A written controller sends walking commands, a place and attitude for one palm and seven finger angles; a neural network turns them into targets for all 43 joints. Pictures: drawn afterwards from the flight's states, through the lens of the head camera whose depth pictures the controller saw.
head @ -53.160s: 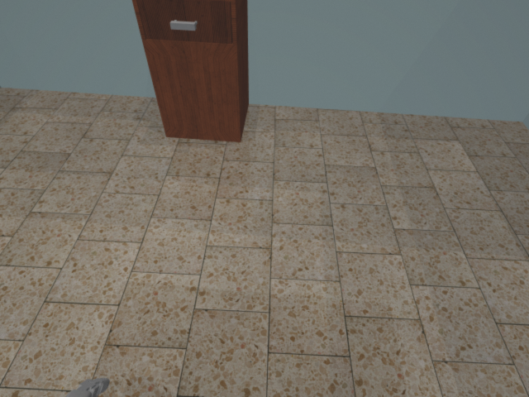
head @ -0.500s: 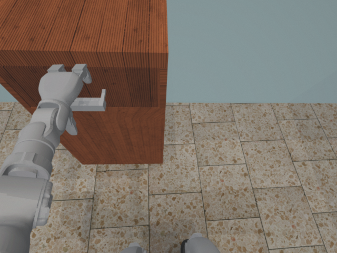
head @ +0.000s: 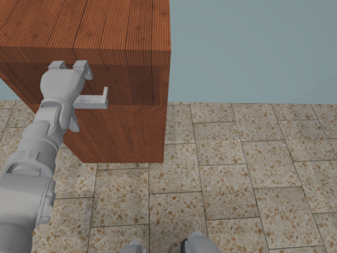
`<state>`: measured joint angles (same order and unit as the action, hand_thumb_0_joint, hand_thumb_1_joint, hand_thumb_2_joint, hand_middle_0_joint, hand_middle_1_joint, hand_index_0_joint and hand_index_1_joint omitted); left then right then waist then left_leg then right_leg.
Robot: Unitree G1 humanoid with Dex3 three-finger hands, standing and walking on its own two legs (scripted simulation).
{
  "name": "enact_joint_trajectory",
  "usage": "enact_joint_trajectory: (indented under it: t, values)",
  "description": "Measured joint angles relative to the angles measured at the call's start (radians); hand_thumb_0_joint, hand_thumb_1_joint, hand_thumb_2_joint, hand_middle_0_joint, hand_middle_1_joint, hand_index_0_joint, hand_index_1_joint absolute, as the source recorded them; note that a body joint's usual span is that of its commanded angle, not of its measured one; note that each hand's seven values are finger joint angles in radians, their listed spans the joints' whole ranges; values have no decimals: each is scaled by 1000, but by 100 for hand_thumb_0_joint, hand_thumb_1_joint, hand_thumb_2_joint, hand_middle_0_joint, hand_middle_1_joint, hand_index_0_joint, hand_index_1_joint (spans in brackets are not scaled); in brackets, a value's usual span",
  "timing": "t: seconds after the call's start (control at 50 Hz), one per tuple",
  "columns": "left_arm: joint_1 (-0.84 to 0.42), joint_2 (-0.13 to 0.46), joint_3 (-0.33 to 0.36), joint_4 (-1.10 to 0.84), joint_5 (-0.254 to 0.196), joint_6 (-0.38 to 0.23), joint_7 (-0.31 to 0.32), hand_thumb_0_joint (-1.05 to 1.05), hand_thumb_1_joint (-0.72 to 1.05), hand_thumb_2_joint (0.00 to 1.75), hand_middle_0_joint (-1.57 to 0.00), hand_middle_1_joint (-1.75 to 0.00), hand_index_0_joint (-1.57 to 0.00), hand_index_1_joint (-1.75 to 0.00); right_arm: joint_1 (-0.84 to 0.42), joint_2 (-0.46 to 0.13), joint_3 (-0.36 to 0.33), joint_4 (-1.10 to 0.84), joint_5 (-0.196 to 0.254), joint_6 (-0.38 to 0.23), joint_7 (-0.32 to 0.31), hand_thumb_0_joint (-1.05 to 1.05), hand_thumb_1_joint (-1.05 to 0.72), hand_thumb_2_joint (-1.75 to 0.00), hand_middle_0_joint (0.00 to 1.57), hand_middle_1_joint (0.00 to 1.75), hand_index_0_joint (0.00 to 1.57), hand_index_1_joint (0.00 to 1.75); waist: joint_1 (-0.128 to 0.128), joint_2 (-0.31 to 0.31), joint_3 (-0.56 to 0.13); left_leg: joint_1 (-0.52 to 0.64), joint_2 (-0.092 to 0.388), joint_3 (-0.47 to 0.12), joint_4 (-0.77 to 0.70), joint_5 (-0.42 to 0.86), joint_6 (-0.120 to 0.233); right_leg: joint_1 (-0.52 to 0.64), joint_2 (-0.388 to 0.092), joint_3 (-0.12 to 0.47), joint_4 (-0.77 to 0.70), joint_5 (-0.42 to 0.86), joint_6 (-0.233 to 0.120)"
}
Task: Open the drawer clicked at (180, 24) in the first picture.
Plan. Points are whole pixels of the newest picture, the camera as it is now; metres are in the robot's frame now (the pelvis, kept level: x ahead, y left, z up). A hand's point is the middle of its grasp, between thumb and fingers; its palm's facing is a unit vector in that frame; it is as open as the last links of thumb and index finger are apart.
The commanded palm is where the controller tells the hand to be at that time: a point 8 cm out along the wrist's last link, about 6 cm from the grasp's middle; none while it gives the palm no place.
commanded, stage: move the hooked fingers above the handle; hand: left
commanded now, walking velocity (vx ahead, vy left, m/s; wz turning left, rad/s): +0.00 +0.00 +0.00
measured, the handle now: (88, 95) +0.55 +0.21 -0.04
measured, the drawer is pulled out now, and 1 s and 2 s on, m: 0.00 0.00 0.00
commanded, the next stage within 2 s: lower the fingers behind the handle in 1.70 s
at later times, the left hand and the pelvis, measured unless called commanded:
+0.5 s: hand (71, 95) +0.50 +0.23 +0.03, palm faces +0.00 +0.00 -1.00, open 13.8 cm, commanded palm +0.47 +0.23 +0.08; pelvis +0.00 -0.01 +0.00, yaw -1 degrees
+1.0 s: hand (77, 95) +0.50 +0.22 +0.02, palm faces +0.01 +0.02 -1.00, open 13.5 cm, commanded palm +0.47 +0.23 +0.08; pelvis +0.00 -0.01 +0.00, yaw -2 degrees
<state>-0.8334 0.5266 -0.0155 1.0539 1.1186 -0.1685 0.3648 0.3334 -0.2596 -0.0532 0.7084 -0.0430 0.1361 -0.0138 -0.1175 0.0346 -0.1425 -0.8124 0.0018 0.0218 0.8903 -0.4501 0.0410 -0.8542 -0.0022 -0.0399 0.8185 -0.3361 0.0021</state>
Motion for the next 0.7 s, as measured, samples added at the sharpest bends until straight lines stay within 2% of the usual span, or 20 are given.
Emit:
enact_joint_trajectory:
  t: [0.08, 0.14, 0.2, 0.28, 0.38, 0.44, 0.5, 0.56, 0.6, 0.64, 0.7]
  values:
    - [-44, 4, -2, 53, -3, 75, -2, 0, -48, 31, -32, -120, -32, -120, -7, -6, 2, -10, 2, 0, 8, 0, -90, -90, 20, 30, 20, 30, -14, 7, 1, -10, 3, 6, -1, 3, -1, -12, 4, 6, -3, 6, 0]
    - [-35, -4, -3, 47, -16, 99, -31, 0, -48, 31, -32, -120, -33, -122, 7, -8, 0, -16, 5, 6, 9, 0, -90, -90, 20, 30, 20, 30, -6, 15, 0, 6, 7, 14, -18, 8, -1, -1, 8, 14, -18, 13, 1]
    - [-9, -16, -17, 39, -29, 93, -73, 0, -48, 31, -32, -120, -33, -122, 24, -4, -1, -14, 9, 13, 4, 0, -90, -90, 20, 30, 20, 30, 1, 20, -3, 34, 9, 21, -40, 12, 0, 23, 11, 21, -35, 18, 1]
    - [30, -28, -10, 16, -28, 36, -98, 0, -48, 31, -32, -120, -33, -122, 36, 4, 8, -13, 13, 15, -6, 0, -90, -90, 20, 30, 20, 30, 1, 14, 1, 58, 10, 24, -54, 14, -2, 42, 13, 25, -42, 17, -2]
    - [48, -14, 29, -19, 4, -23, -40, 0, -48, 31, -32, -120, -33, -121, 29, 5, 13, -12, 3, 9, -7, 0, -90, -90, 20, 30, 20, 30, -7, 7, 3, 31, 9, 22, -32, 8, -6, 12, 11, 23, -11, 7, -6]
    - [27, 10, 48, -7, 15, -1, 6, 0, -48, 31, -32, -120, -32, -121, 13, -1, 13, -8, -1, 6, -2, 0, -90, -90, 20, 30, 20, 30, -10, 8, 7, 1, 9, 20, -12, 4, -7, -18, 10, 20, 10, 1, -9]
    - [4, 35, 57, 21, 7, 48, 18, 0, -48, 31, -32, -120, -32, -120, -2, -8, 10, -5, 0, 6, 2, 0, -90, -90, 20, 30, 20, 30, -7, 12, 10, -14, 10, 21, -7, 5, -9, -34, 11, 21, 14, 3, -10]
    - [-8, 46, 36, 49, -16, 94, -18, 0, -48, 31, -32, -120, -32, -120, -4, -11, 2, -5, 8, 5, 0, 0, -90, -90, 20, 30, 20, 30, 2, 17, 13, -5, 11, 19, -22, 12, -9, -23, 13, 20, -3, 10, -10]
    - [-3, 38, 10, 49, -35, 98, -60, 0, -48, 31, -32, -120, -32, -120, 4, -11, -4, -5, 12, 3, -5, 0, -90, -90, 20, 30, 20, 30, 10, 19, 12, 12, 11, 16, -39, 18, -10, -3, 13, 17, -22, 15, -9]
    - [6, 22, -22, 39, -49, 81, -101, -1, -48, 31, -32, -120, -32, -120, 12, -9, -6, -3, 16, 0, -14, 0, -90, -90, 20, 30, 20, 30, 16, 16, 11, 33, 10, 11, -54, 22, -10, 20, 12, 12, -38, 18, -10]
    - [19, -5, -49, 2, -52, 17, -137, -1, -48, 31, -32, -120, -32, -120, 19, -4, -7, -3, 16, -7, -26, 0, -90, -90, 20, 30, 20, 30, 13, 7, 7, 51, 8, 2, -62, 22, -12, 43, 10, 3, -48, 16, -11]
